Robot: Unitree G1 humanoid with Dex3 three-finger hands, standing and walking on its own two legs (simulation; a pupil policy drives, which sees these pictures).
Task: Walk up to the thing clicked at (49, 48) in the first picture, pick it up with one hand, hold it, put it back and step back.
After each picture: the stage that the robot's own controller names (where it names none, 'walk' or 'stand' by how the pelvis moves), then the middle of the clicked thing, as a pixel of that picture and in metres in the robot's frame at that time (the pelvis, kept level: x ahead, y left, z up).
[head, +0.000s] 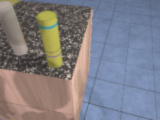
stand; (51, 42) +0.55 +0.16 +0.07
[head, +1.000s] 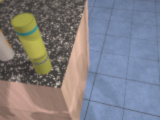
walk; (35, 48) +0.47 +0.21 +0.08
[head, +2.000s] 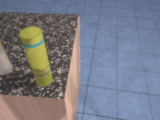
stand; (38, 60) +0.45 +0.19 +0.07
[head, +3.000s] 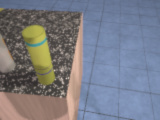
stand; (41, 58) +0.46 +0.18 +0.07
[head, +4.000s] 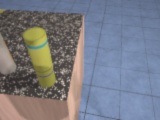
stand; (42, 61) +0.45 +0.18 +0.07
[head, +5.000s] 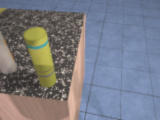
stand; (42, 60) +0.44 +0.18 +0.07
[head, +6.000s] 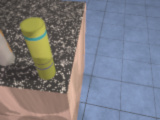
rise first; (41, 52) +0.45 +0.18 +0.07
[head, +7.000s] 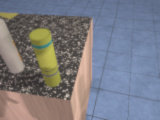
go down; (47, 60) +0.45 +0.19 +0.07
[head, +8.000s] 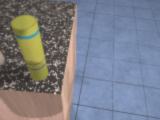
go down; (33, 52) +0.46 +0.17 +0.09
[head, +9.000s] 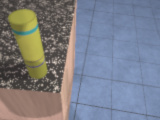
go down; (31, 49) +0.45 +0.17 +0.10
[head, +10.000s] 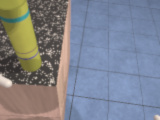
close in; (23, 39) +0.45 +0.18 +0.13
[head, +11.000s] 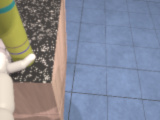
close; (12, 33) +0.47 +0.19 +0.14
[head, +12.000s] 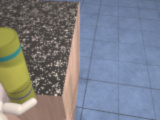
lift; (14, 76) +0.31 +0.20 +0.16
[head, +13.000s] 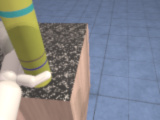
lift; (28, 45) +0.32 +0.15 +0.28
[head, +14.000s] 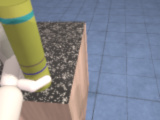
hold; (28, 50) +0.33 +0.15 +0.25
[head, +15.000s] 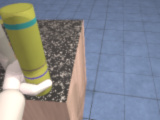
crouch; (30, 55) +0.34 +0.15 +0.23
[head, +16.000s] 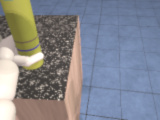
crouch; (23, 29) +0.43 +0.17 +0.25
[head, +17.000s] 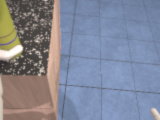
lower; out of the picture +0.49 +0.21 +0.15
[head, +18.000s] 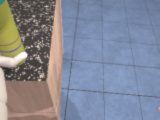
lower; (3, 30) +0.47 +0.20 +0.15
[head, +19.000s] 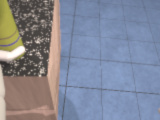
lower; (0, 23) +0.48 +0.20 +0.16
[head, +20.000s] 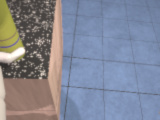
lower; out of the picture +0.47 +0.21 +0.16
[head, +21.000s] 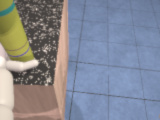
open; (11, 35) +0.45 +0.19 +0.15
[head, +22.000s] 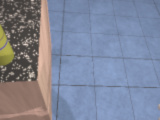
sink last; out of the picture +0.46 +0.21 +0.15
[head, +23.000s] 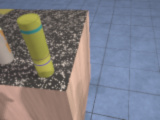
sink last; (38, 49) +0.47 +0.20 +0.13
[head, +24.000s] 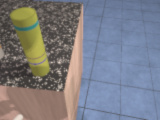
stand; (33, 46) +0.45 +0.20 +0.13
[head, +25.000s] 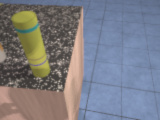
stand; (34, 48) +0.46 +0.19 +0.13
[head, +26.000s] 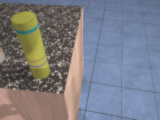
stand; (33, 49) +0.45 +0.19 +0.13
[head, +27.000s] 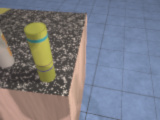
stand; (42, 55) +0.47 +0.19 +0.08
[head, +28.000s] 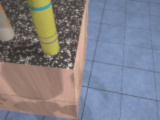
walk; (45, 26) +0.53 +0.16 +0.10
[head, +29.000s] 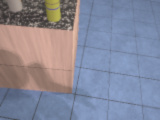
walk; out of the picture +0.77 +0.17 +0.08
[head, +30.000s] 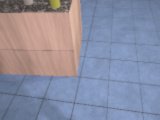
stand; out of the picture +1.08 +0.27 +0.09
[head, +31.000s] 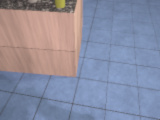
stand; out of the picture +1.08 +0.20 +0.07
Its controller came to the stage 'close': yes
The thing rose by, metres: 0.20
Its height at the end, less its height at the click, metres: +0.00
